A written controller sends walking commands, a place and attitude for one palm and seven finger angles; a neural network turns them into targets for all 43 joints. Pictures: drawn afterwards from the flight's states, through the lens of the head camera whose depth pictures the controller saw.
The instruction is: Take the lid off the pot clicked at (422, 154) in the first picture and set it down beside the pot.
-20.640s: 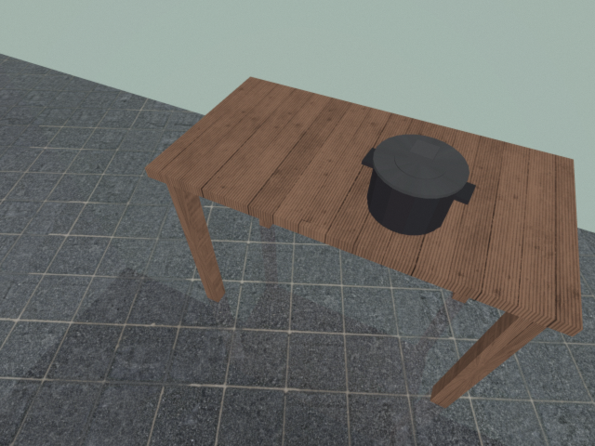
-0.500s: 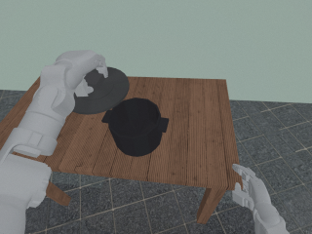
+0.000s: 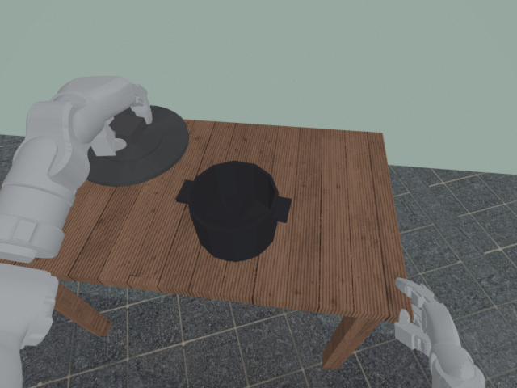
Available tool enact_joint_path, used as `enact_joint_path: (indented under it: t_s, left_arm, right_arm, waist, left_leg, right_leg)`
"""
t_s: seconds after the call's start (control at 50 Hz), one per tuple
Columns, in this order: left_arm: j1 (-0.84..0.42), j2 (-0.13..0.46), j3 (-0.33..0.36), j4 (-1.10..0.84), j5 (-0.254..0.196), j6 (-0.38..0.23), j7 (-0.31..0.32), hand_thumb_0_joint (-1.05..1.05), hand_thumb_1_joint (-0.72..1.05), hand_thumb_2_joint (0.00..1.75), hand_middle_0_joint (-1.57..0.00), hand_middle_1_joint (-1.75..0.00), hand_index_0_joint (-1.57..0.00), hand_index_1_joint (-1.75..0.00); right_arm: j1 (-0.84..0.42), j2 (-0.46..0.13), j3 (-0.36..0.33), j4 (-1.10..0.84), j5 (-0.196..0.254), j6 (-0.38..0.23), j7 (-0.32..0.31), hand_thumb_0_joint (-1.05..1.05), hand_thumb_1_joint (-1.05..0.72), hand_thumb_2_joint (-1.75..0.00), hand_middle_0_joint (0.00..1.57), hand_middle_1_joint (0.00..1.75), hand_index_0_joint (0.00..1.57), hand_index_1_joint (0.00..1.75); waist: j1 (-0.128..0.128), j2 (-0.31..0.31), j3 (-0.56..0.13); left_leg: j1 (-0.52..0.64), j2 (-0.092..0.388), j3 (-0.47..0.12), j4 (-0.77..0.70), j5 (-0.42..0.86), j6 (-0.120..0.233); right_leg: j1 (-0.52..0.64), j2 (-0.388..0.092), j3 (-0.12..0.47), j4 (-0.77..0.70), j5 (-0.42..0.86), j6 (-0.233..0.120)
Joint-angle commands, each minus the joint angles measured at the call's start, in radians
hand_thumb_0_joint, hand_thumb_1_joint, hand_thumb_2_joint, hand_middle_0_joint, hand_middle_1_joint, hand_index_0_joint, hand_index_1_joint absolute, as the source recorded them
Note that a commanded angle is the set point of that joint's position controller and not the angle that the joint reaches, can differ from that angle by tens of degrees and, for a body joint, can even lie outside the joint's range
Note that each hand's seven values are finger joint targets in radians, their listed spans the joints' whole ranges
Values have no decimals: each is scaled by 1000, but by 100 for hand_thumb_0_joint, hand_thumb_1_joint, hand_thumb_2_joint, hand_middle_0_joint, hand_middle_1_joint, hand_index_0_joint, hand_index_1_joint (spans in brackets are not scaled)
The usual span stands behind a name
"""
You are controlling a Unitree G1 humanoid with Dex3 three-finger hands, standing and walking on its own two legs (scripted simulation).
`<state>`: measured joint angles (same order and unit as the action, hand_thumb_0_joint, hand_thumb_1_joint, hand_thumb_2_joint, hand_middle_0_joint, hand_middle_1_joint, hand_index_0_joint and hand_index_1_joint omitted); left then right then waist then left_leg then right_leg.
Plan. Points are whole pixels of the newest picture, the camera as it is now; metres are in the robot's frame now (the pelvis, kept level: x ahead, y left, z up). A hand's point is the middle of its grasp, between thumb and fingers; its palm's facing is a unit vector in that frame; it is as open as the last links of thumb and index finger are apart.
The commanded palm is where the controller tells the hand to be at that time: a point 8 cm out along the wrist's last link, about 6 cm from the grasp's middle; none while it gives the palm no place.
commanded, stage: move the lid sideways beside the pot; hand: left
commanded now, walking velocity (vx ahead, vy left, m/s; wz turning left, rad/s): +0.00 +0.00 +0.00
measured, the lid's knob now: (126, 128) +0.47 +0.22 +0.16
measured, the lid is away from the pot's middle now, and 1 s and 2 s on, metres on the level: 0.16 0.22 0.22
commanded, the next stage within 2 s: lower the lid onto the table in 0.70 s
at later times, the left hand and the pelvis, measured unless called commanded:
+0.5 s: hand (75, 135) +0.43 +0.28 +0.18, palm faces -0.28 -0.03 -0.96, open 8.1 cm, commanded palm +0.42 +0.28 +0.26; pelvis +0.00 +0.00 +0.00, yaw +0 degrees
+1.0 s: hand (70, 141) +0.42 +0.28 +0.17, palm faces -0.32 -0.04 -0.95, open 8.1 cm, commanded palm +0.43 +0.28 +0.24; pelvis +0.00 +0.00 +0.00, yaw +1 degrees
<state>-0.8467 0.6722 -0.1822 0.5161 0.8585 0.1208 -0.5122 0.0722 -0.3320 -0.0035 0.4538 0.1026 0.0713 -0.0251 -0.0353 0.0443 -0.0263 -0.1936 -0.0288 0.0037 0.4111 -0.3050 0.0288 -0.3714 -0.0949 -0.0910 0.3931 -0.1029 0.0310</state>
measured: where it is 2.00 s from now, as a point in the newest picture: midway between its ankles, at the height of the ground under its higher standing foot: outside the picture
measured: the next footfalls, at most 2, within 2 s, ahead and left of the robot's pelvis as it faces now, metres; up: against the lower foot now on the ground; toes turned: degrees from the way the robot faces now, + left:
none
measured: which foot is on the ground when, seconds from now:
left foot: down 0.00-1.00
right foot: down 0.00-1.00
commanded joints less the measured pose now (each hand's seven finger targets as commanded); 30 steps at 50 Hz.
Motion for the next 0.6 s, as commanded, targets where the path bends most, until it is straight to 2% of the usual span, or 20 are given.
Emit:
enact_joint_path:
  t_s: [0.0, 0.02, 0.04, 0.08, 0.12, 0.14, 0.2, 0.22, 0.24, 0.26, 0.3, 0.32, 0.34, 0.36, 0.4, 0.44, 0.5, 0.54, 0.56, 0.58]
  left_arm:
    - [-546, 297, 196, -292, 14, -6, 63, 0, 57, 115, -87, -96, -76, -87]
    - [-549, 291, 186, -268, 14, -5, 57, 0, 57, 115, -87, -96, -76, -87]
    - [-509, 340, 218, -226, 0, -5, 63, 0, 57, 115, -87, -96, -76, -87]
    - [-530, 305, 189, -171, 11, -2, 48, 0, 57, 115, -87, -96, -76, -87]
    - [-576, 340, 207, -239, 11, -9, 49, 0, 57, 115, -87, -96, -76, -87]
    - [-571, 369, 216, -264, 4, -16, 60, 0, 57, 115, -87, -96, -76, -87]
    - [-558, 353, 218, -265, 16, -28, 54, 0, 57, 115, -87, -96, -76, -87]
    - [-555, 388, 250, -260, 18, -32, 53, 0, 57, 115, -87, -96, -76, -87]
    - [-549, 419, 258, -260, 7, -36, 60, 0, 57, 115, -87, -96, -76, -87]
    - [-550, 391, 246, -247, 13, -37, 52, 0, 57, 115, -87, -96, -76, -87]
    - [-536, 376, 235, -193, 7, -39, 45, 0, 57, 115, -87, -96, -76, -87]
    - [-549, 383, 238, -207, 5, -42, 41, 0, 57, 115, -87, -96, -76, -87]
    - [-547, 437, 268, -219, -1, -50, 50, 0, 57, 115, -87, -96, -76, -87]
    - [-554, 408, 252, -225, 9, -53, 44, 0, 57, 115, -87, -96, -76, -87]
    - [-503, 411, 260, -150, 10, -60, 40, 0, 57, 115, -87, -96, -76, -87]
    - [-499, 457, 282, -123, 4, -70, 45, 0, 57, 115, -87, -96, -76, -87]
    - [-539, 467, 290, -161, 12, -90, 41, 0, 57, 115, -87, -96, -76, -87]
    - [-583, 456, 264, -185, 8, -96, 47, 0, 57, 115, -87, -96, -76, -87]
    - [-596, 432, 250, -192, 11, -99, 43, 0, 57, 115, -87, -96, -76, -87]
    - [-572, 420, 248, -159, 12, -101, 40, 0, 57, 115, -87, -96, -76, -87]
  right_arm:
    - [-9, -90, -3, -40, -16, 30, 19, 0, -90, -90, 20, 30, 20, 30]
    - [-9, -92, -1, -34, -16, 32, 18, 0, -90, -90, 20, 30, 20, 30]
    - [15, -112, -11, -23, -13, 32, 18, 0, -90, -90, 20, 30, 20, 30]
    - [10, -105, -1, -21, -8, 41, 12, 0, -90, -90, 20, 30, 20, 30]
    - [8, -107, -4, -27, -10, 42, 13, 0, -90, -90, 20, 30, 20, 30]
    - [8, -118, -12, -28, -11, 39, 14, 0, -90, -90, 20, 30, 20, 30]
    - [11, -101, -3, -30, -16, 39, 17, 0, -90, -90, 20, 30, 20, 30]
    - [14, -105, -4, -28, -17, 39, 15, 0, -90, -90, 20, 30, 20, 30]
    - [23, -119, -9, -23, -17, 40, 18, 0, -90, -90, 20, 30, 20, 30]
    - [24, -103, -2, -33, -18, 41, 18, 0, -90, -90, 20, 30, 20, 30]
    - [27, -108, -1, -20, -12, 45, 14, 0, -90, -90, 20, 30, 20, 30]
    - [25, -112, -4, -19, -14, 46, 11, 0, -90, -90, 20, 30, 20, 30]
    - [36, -127, -14, -16, -13, 47, 13, 0, -90, -90, 20, 30, 20, 30]
    - [28, -111, -4, -31, -17, 46, 14, 0, -90, -90, 20, 30, 20, 30]
    - [33, -115, 0, -20, -12, 47, 10, 0, -90, -90, 20, 30, 20, 30]
    - [49, -130, -11, -11, -10, 53, 9, 0, -90, -90, 20, 30, 20, 30]
    - [33, -119, -2, -21, -9, 59, 6, 0, -90, -90, 20, 30, 20, 30]
    - [38, -124, -10, -14, -13, 56, 4, 0, -90, -90, 20, 30, 20, 30]
    - [41, -111, -3, -20, -14, 55, 4, 0, -90, -90, 20, 30, 20, 30]
    - [41, -111, -2, -14, -14, 50, 1, 0, -90, -90, 20, 30, 20, 30]
  waist:
    - [19, 126, -440]
    - [12, 100, -416]
    - [5, 93, -386]
    - [2, 31, -337]
    - [10, 60, -369]
    - [3, 128, -374]
    - [16, 142, -412]
    - [18, 120, -409]
    - [7, 162, -399]
    - [17, 124, -431]
    - [9, 92, -377]
    - [11, 87, -381]
    - [2, 119, -377]
    - [16, 114, -411]
    - [12, 82, -365]
    - [2, 108, -336]
    - [18, 109, -384]
    - [0, 179, -380]
    - [9, 183, -416]
    - [8, 167, -378]
  left_leg:
    - [61, 11, -53, -16, 635, -2]
    - [47, 12, -54, -19, 617, -4]
    - [32, 12, -47, -19, 573, -5]
    - [-19, 11, -42, -31, 499, -2]
    - [-10, 7, -47, -35, 514, 0]
    - [15, 8, -45, -28, 532, -5]
    - [43, 12, -63, -19, 628, -8]
    - [40, 13, -63, -16, 637, -5]
    - [45, 12, -60, -15, 621, -12]
    - [41, 7, -58, -23, 635, -7]
    - [9, 11, -57, -24, 576, -5]
    - [8, 11, -51, -26, 561, -1]
    - [12, 9, -47, -23, 546, -5]
    - [20, 4, -50, -28, 591, -1]
    - [-11, 9, -45, -20, 544, 0]
    - [-24, 7, -30, -20, 491, -2]
    - [-26, 8, -43, -22, 516, 2]
    - [14, 9, -39, -14, 542, -1]
    - [36, 9, -47, -20, 596, 0]
    - [27, 12, -50, -7, 578, 2]
  right_leg:
    - [311, 53, 15, 55, 274, -78]
    - [302, 54, 11, 50, 271, -76]
    - [295, 50, 8, 44, 257, -79]
    - [293, 53, 3, 38, 243, -76]
    - [310, 50, 6, 41, 257, -78]
    - [295, 45, 10, 43, 243, -83]
    - [305, 56, 9, 46, 261, -80]
    - [311, 57, 10, 46, 274, -79]
    - [300, 53, 11, 41, 257, -82]
    - [328, 62, 11, 42, 264, -75]
    - [309, 56, 4, 35, 258, -76]
    - [314, 54, 5, 33, 266, -76]
    - [306, 50, 6, 32, 253, -80]
    - [326, 59, 8, 38, 263, -76]
    - [315, 54, 2, 34, 266, -76]
    - [299, 48, 4, 26, 245, -81]
    - [334, 49, 3, 40, 266, -78]
    - [299, 46, 7, 24, 246, -80]
    - [313, 58, 7, 27, 251, -74]
    - [289, 55, 1, 20, 245, -75]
